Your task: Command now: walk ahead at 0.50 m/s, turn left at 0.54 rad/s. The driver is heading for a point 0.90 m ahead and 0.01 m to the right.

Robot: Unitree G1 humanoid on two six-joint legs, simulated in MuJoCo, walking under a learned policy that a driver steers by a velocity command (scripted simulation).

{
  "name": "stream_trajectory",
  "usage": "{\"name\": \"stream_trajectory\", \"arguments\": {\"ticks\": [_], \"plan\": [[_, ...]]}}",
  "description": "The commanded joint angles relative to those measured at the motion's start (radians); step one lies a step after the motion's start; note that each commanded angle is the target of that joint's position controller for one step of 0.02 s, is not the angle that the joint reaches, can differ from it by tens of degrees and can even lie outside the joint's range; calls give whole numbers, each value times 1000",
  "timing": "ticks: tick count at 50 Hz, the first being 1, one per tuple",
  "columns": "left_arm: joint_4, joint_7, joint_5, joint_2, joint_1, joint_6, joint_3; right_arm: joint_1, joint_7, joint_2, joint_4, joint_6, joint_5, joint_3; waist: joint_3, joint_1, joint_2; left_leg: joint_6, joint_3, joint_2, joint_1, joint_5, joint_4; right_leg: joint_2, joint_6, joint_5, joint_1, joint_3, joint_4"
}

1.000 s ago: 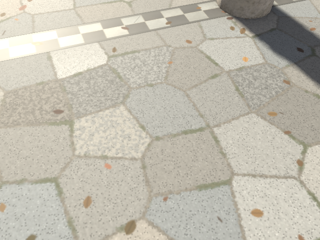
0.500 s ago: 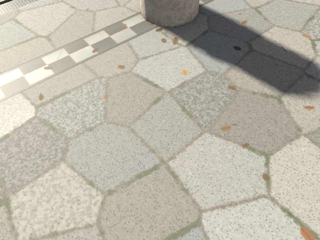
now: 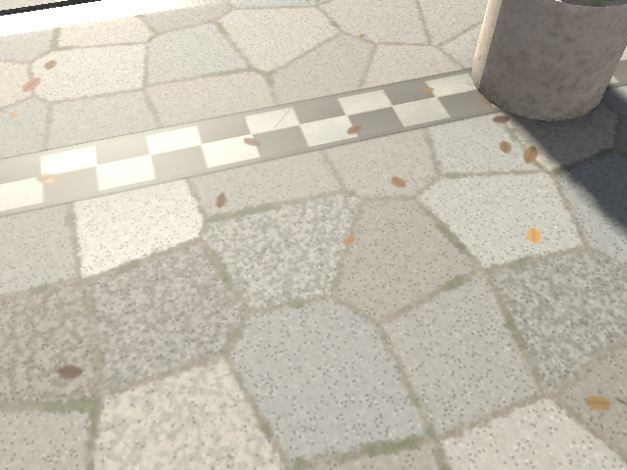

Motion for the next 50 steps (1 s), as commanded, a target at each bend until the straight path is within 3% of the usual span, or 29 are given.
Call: {"name": "stream_trajectory", "arguments": {"ticks": [1,3,5,7,12,17,20,21,22,23,24,25,26,27,28,30,33,38,44,46,48,49,50], "plan": [[-145,-8,-10,122,-79,-50,19,201,-25,-168,18,4,18,-54,-77,-58,-35,202,-550,360,437,200,-366,-37,-7,94,-507,149,174],[-137,-10,22,109,-47,-16,17,139,-30,-124,8,-13,24,-37,-56,3,-23,152,-416,266,298,315,-387,-65,16,104,-390,155,60],[-143,-17,34,98,-39,16,16,155,-25,-134,11,-34,29,-36,-69,17,-2,151,-372,228,259,386,-399,-60,38,114,-366,136,-2],[-166,-21,31,89,-92,27,13,185,-23,-160,16,-41,26,-42,-55,7,15,141,-355,204,240,371,-418,-60,56,173,-397,120,-86],[-234,-27,22,89,-293,26,6,278,-24,-166,25,-37,26,-45,-27,-72,62,93,-379,177,315,323,-408,-39,73,358,-477,119,-339],[-263,-40,15,83,-387,7,-6,343,-35,-151,44,-44,14,-34,-26,-117,77,66,-368,216,432,435,-373,-7,28,423,-437,90,-523],[-251,-38,10,116,-326,0,6,307,-42,-176,45,-55,6,-34,-18,-71,97,24,-349,256,460,563,-337,21,-38,334,-302,83,-607],[-228,-32,7,135,-256,-2,16,293,-44,-186,47,-57,3,-35,-45,-38,100,9,-324,251,473,708,-266,53,-60,284,-213,71,-624],[-184,-23,7,149,-126,-7,26,281,-42,-189,52,-56,0,-34,-108,24,73,-8,-277,217,477,812,-106,89,-85,276,-72,49,-678],[-144,-13,17,179,22,-16,39,282,-41,-169,47,-57,-1,-25,-198,88,38,-25,-231,176,385,709,105,29,-124,263,129,118,-692],[-138,-6,36,272,141,-19,59,335,-36,-94,9,-61,21,-5,-318,91,-132,-69,-152,68,134,339,448,-217,-221,135,368,518,-734],[-114,-19,7,289,108,-1,71,389,-31,-107,11,-63,15,-9,-328,31,-295,-89,-145,-50,-104,-262,633,-323,-314,163,433,911,-887],[-138,-31,-15,220,4,8,58,325,-33,-141,10,-60,-16,-9,-177,0,-130,-83,-192,35,-197,-208,682,-290,-307,69,327,830,-891],[-149,-35,-18,168,-47,7,47,232,-27,-139,-5,-65,-18,-5,-95,8,-33,-88,-187,77,-203,-135,647,-247,-292,112,214,683,-897],[-143,-35,-9,142,-64,5,39,191,-22,-124,-19,-67,-16,0,-48,-10,-9,-92,-179,111,-186,-99,577,-192,-261,195,133,592,-920],[-113,-29,-12,134,-45,-7,35,191,-15,-107,-27,-47,-29,9,-45,-38,-47,-121,-167,140,-126,-80,487,-120,-233,362,65,488,-938],[-92,-25,-21,164,6,-15,47,160,-11,-92,-43,-30,-26,18,-62,-38,-60,-162,-136,144,-138,-63,414,-92,-256,463,44,436,-958],[-72,-20,-23,173,86,-7,58,-55,-10,-75,-112,-26,-18,32,-18,22,-56,-208,-116,150,-209,117,174,-53,-229,435,51,422,-981],[-65,-9,-7,186,159,2,67,-201,-10,-75,-167,-42,-2,42,-33,74,-67,-196,-122,101,-173,158,-2,-64,-205,597,148,471,-868],[-80,-2,-3,200,125,5,72,-165,-13,-94,-166,-50,1,38,-41,42,-78,-176,-138,88,-75,112,-68,-74,-179,619,138,505,-821],[-98,-4,-4,217,66,3,77,-19,-27,-124,-123,-62,2,23,-88,-32,-69,-146,-125,52,160,63,-152,-43,-141,684,73,510,-705],[-101,-12,-14,201,60,-4,73,94,-40,-163,-95,-75,-8,8,-157,-87,-9,-114,-170,106,348,65,-201,19,-115,651,10,462,-534],[-134,-17,-25,129,61,-14,52,258,-60,-241,-90,-80,-31,-10,-309,-145,116,-60,-404,350,568,-154,-234,79,-92,399,-102,360,-262]]}}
